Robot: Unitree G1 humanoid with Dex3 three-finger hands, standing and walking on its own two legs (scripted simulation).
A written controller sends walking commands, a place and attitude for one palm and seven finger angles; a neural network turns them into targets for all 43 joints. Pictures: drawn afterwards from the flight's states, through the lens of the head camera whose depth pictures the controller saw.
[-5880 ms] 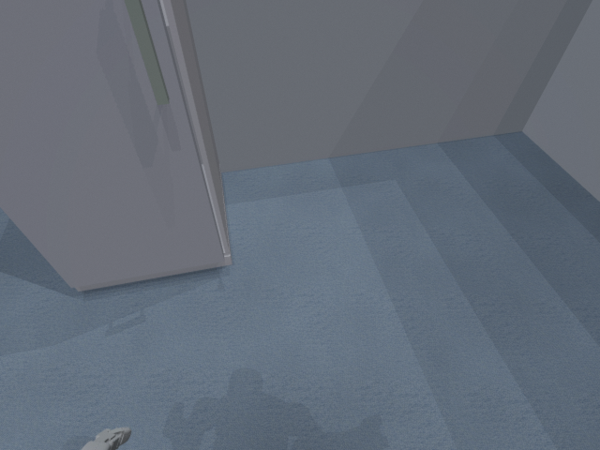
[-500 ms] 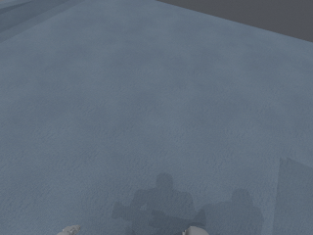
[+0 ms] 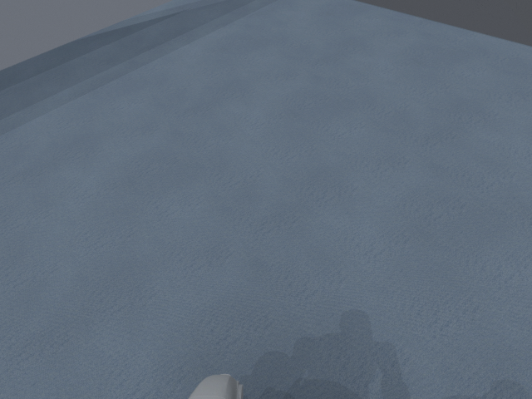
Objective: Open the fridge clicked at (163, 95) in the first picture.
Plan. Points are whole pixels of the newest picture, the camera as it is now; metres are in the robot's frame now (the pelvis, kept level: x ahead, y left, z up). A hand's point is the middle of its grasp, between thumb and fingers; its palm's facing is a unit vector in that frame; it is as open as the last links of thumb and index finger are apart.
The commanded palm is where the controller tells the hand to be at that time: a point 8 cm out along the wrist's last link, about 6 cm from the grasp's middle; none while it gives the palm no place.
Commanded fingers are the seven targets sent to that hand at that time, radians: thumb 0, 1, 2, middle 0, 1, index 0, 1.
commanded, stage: walk to a spot facing it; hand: right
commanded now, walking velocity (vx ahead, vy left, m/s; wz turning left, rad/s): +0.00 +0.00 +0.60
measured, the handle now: out of the picture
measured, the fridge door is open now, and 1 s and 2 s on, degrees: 0 0 0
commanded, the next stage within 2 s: turn to face it in 0.42 s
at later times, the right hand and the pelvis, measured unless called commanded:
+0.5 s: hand (342, 377) +0.19 -0.10 -0.15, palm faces -0.22 +0.95 -0.22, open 7.4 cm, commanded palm none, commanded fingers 0.00 -0.90 -0.90 0.20 0.30 0.20 0.30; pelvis +0.08 +0.06 +0.00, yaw +15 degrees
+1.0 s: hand (371, 343) +0.25 -0.17 -0.19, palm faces -0.07 +0.99 -0.15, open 7.4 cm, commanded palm none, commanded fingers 0.00 -0.90 -0.90 0.20 0.30 0.20 0.30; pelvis +0.17 +0.01 +0.00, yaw +8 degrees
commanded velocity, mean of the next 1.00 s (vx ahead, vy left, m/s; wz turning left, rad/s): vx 0.09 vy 0.00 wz -0.08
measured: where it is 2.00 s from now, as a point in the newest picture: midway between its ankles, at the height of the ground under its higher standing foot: outside the picture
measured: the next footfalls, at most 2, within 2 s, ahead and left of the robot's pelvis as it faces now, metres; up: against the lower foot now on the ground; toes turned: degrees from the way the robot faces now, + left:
left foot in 0.20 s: +0.08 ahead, +0.14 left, +0.00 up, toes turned +15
right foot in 0.72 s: +0.27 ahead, -0.02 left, +0.00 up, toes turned +8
